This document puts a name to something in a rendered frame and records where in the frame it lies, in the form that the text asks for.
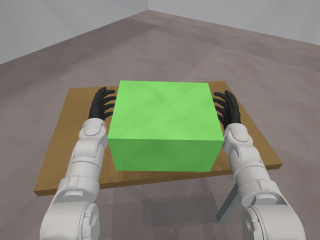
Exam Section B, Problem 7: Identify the robot right forearm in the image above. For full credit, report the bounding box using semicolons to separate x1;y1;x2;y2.
222;123;306;240

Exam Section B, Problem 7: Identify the carton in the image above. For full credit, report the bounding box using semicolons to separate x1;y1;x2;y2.
107;80;225;172

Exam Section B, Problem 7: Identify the robot left forearm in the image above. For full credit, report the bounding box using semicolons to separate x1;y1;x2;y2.
39;118;108;240

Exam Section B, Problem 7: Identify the left robot hand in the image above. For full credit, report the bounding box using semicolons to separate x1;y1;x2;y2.
88;86;117;121

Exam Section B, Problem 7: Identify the right robot hand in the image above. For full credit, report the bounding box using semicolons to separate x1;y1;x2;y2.
212;90;241;130

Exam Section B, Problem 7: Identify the robot left upper arm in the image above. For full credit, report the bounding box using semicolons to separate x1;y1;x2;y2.
40;201;100;240

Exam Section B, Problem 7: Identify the robot right upper arm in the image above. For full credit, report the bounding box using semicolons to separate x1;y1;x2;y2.
242;204;305;240

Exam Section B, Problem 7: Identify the table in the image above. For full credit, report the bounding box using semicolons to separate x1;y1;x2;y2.
33;81;283;223

